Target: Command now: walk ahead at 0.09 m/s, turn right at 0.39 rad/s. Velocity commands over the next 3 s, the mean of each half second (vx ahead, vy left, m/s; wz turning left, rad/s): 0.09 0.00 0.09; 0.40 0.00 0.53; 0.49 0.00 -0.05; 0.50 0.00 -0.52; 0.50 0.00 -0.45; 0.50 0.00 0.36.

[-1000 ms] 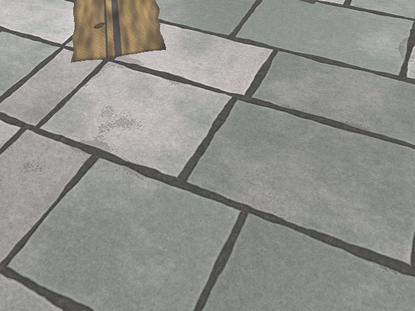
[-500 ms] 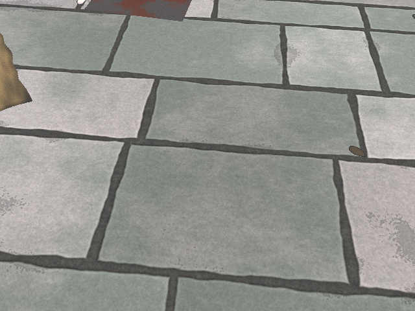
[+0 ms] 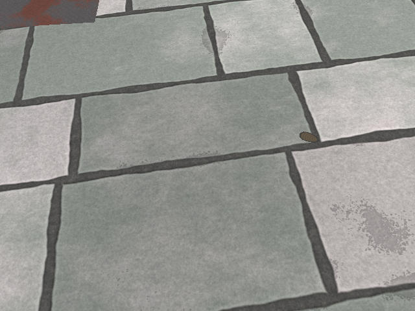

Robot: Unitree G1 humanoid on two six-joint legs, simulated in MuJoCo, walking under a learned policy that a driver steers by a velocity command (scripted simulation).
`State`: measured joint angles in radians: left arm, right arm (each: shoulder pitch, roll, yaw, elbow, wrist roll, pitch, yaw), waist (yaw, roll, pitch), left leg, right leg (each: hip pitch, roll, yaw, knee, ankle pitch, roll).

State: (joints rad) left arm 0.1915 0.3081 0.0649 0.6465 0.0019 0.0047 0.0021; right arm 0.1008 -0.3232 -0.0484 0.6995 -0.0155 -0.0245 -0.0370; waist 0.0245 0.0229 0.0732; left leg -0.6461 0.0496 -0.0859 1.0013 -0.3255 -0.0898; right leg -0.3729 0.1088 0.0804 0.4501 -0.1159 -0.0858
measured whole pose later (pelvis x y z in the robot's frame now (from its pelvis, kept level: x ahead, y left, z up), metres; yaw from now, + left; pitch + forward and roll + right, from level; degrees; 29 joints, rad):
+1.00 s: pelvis +0.25 +0.18 +0.01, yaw +23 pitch +2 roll -1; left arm 0.12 0.31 0.06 0.69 0.02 -0.09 -0.01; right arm 0.37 -0.27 -0.04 0.66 0.01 -0.05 0.00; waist -0.05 -0.03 0.02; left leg -0.17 -0.08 -0.09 0.36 -0.22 0.09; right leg -0.66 -0.07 0.06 0.86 -0.11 0.05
